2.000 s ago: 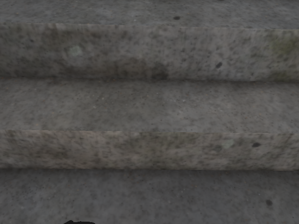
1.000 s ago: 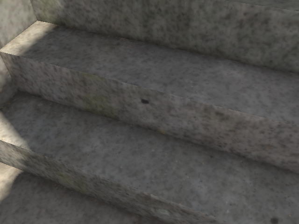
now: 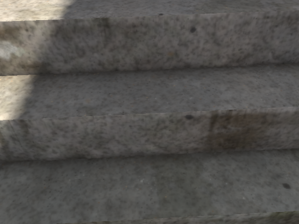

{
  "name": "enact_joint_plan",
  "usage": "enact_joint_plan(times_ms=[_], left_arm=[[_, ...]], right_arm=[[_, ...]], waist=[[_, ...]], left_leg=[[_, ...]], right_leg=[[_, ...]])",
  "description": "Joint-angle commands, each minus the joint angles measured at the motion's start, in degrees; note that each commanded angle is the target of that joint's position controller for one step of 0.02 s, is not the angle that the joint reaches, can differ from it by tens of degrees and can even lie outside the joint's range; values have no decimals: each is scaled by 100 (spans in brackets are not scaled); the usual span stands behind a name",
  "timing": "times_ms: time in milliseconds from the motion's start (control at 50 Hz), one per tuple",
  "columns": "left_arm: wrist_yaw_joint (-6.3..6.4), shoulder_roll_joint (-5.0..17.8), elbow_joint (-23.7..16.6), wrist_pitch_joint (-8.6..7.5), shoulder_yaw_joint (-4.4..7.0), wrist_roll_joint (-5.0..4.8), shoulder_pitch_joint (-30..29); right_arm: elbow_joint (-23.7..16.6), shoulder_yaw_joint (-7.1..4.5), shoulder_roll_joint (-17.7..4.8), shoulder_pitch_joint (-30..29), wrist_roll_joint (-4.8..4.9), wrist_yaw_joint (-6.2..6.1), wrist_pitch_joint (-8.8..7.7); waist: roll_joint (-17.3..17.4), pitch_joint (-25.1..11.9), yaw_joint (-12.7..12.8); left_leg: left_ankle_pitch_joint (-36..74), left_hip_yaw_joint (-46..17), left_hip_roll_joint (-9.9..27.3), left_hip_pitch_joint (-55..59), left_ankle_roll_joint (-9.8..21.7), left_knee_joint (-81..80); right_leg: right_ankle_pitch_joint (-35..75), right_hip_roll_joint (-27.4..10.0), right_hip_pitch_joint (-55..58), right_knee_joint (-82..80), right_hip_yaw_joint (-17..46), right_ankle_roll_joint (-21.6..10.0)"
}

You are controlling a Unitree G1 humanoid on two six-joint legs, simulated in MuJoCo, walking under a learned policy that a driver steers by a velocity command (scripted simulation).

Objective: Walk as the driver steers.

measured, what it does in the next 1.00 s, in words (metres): climbs, turning right: right foot 0.20 m higher, then left foot 0.21 m higher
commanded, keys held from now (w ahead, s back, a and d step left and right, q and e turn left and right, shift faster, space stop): w+e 0.32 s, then w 0.68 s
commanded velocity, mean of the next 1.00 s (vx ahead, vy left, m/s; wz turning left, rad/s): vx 0.50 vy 0.00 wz -0.32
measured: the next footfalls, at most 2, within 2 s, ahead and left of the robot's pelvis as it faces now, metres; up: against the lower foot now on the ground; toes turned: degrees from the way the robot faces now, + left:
right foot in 0.28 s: +0.28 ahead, -0.16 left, +0.20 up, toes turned -11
left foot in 0.76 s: +0.52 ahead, -0.01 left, +0.41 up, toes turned -15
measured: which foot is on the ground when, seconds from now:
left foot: down 0.00-0.34, up 0.36-0.74, down 0.76-1.00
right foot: up 0.00-0.26, down 0.28-0.82, up 0.84-1.00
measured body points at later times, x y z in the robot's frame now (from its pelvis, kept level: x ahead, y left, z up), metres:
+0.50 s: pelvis +0.23 -0.07 +0.20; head +0.23 -0.07 +0.65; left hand +0.33 +0.16 +0.05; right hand +0.29 -0.33 +0.06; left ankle +0.20 +0.11 -0.26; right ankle +0.24 -0.15 -0.49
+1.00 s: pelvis +0.46 -0.08 +0.41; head +0.45 -0.07 +0.86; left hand +0.65 +0.10 +0.28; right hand +0.36 -0.30 +0.25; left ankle +0.48 +0.00 -0.28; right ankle +0.40 -0.24 -0.05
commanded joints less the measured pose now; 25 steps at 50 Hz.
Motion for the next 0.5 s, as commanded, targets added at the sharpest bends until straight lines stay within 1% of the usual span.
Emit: enact_joint_plan(times_ms=[20,40,60,80,100,120,140,160,180,200,220,240,260,280,300,320,340,360,380,400,420,440,460,480,500], left_arm=[[-209,-792,-256,135,-325,-58,146],[-201,-706,-344,146,-347,-89,-73],[-166,-615,-434,158,-369,-92,-362],[-137,-600,-462,168,-449,-18,-571],[-78,-552,-582,195,-471,4,-888],[-25,-506,-719,218,-503,-3,-1254],[48,-473,-902,256,-517,-49,-1572],[146,-257,-1193,405,-522,-29,-2134],[239,-218,-1389,551,-519,-2,-2503],[187,-126,-1615,742,-543,165,-2854],[87,-241,-1758,967,-678,139,-3345],[-103,-334,-1635,1058,-675,131,-3021],[-168,-445,-1448,1020,-681,117,-2064],[-170,-263,-1217,939,-651,118,-1273],[-26,64,-1057,800,-537,91,-938],[126,404,-682,833,-455,0,-82],[260,792,-227,847,-312,-24,1217],[272,1409,145,724,-122,149,2105],[557,1010,17,479,173,29,376],[610,750,105,321,62,10,-151],[628,261,361,127,-13,60,-169],[295,62,791,129,-235,269,714],[205,104,856,94,-200,209,628],[101,-62,1101,99,-294,480,850],[72,-84,958,53,-281,390,608]], right_arm=[[-121,162,282,-623,-219,153,-227],[31,208,308,-356,-355,140,-224],[124,243,325,-13,-438,136,-247],[295,300,306,523,-416,129,-241],[460,320,306,901,-413,146,-237],[562,347,267,1242,-469,154,-256],[558,329,201,1361,-517,162,-289],[573,327,135,1454,-550,278,-266],[641,285,44,1665,-565,326,-282],[359,199,-266,992,-401,478,-282],[565,214,-423,1362,-271,650,-272],[566,147,-836,1398,-147,657,-361],[444,59,-1283,1264,-84,632,-492],[367,-82,-1633,1092,-8,629,-485],[359,-73,-1416,1322,-81,595,-501],[358,-4,-1064,1719,-526,603,-457],[372,-31,-1093,1528,-575,775,-345],[259,-121,-683,1187,-438,958,-149],[-679,-278,-659,608,137,267,-431],[-1170,-114,-136,94,-11,-12,-476],[-1574,-11,162,-81,-70,-161,-520],[-463,46,184,416,215,179,-198],[-714,93,231,372,172,308,-202],[-856,147,312,340,176,310,-177],[-925,110,80,326,125,293,-217]], waist=[[559,591,612],[421,573,652],[347,653,573],[601,570,423],[463,588,319],[497,549,223],[556,517,158],[455,359,78],[734,354,24],[767,322,259],[1019,352,202],[1292,176,464],[1497,-13,860],[1812,-463,1087],[1635,-894,941],[1191,-1717,850],[765,-1789,1383],[-542,-1232,1517],[-774,-963,556],[-593,-468,287],[-281,192,83],[271,955,523],[219,991,287],[463,674,11],[499,371,-196]], left_leg=[[699,-1306,1370,295,933,-3035],[542,-1039,1312,463,833,-3090],[476,-846,1240,522,737,-3166],[516,-1039,1328,1059,853,-3209],[556,-905,1378,1516,818,-3252],[684,-726,1351,1840,774,-3323],[985,-518,1305,1976,733,-3483],[1280,-404,1424,2001,786,-3688],[1795,-284,1446,2101,866,-3950],[3056,111,1470,1225,1106,-4588],[4552,-175,1857,833,1485,-4856],[7013,67,1956,1114,1713,-4555],[9821,243,2287,2184,1637,-3818],[11283,324,2284,3451,1700,-3227],[12061,277,2097,4212,1526,-2375],[11368,-123,1851,2987,1323,-1136],[9187,-547,1397,1393,1180,213],[3509,-1054,196,-1110,696,2887],[2069,-1406,-82,-1076,378,5536],[2217,-1765,-51,-1760,333,6748],[2412,-1779,-1,-2107,419,7013],[2888,-3542,-557,-3338,900,7251],[2452,-3298,-452,-3754,1121,7486],[2528,-3203,-552,-4155,1280,7632],[2193,-2901,-458,-4468,1264,7750]], right_leg=[[-857,-329,-1453,1780,-449,-388],[-760,-353,-1875,1938,-472,-446],[-580,-406,-2082,1845,-500,-511],[-704,-406,-2634,2288,-483,-538],[-640,-499,-3046,1989,-442,-570],[-590,-617,-3192,1506,-584,-576],[-549,-755,-3115,920,-776,-501],[-412,-945,-2910,-333,-852,-331],[-659,-1072,-2718,-855,-1132,-275],[-1372,-1176,-1241,-2123,-2006,-219],[-2592,-930,-429,-2724,-2033,-18],[-2572,-622,152,-2756,-2502,175],[-2279,-395,231,-2812,-2310,278],[-2241,-3,255,-4006,-2301,232],[-2312,279,713,-4957,-2165,165],[-1051,130,2629,-5140,-985,-125],[-2186,-247,4048,-6753,597,-280],[-3690,-1054,4945,-9282,3081,-608],[-5008,-1170,4543,-9519,3499,-331],[-4928,-1134,3913,-9291,2860,-43],[-4589,-1021,3331,-9105,2349,310],[-3624,-1025,3233,-9004,2207,646],[-2327,-1177,3328,-8904,2063,589],[-563,-1208,3639,-8882,1554,523],[256,-1205,3980,-8802,1010,506]])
